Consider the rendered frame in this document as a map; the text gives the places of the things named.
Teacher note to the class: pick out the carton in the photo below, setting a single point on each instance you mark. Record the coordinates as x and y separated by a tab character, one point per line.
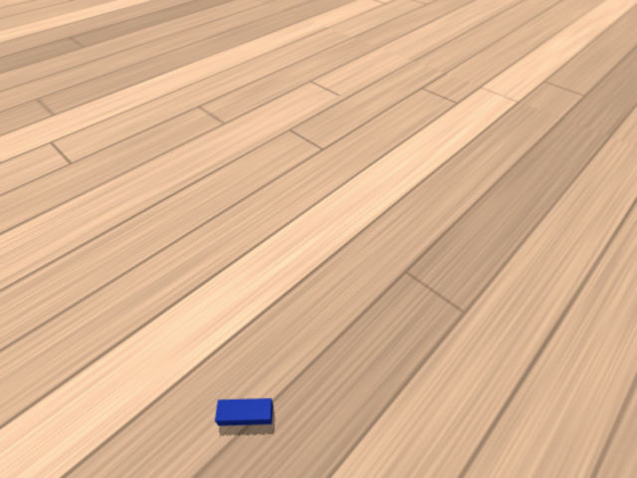
253	411

